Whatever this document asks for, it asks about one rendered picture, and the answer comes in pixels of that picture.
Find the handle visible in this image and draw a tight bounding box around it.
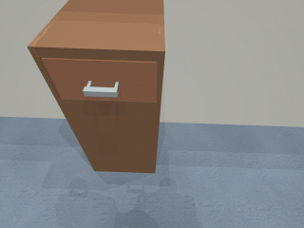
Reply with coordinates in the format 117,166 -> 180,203
83,81 -> 119,98

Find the cabinet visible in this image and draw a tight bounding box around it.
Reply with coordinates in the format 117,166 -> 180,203
28,0 -> 165,174

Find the drawer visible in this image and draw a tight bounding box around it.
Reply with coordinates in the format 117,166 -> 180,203
41,57 -> 157,102

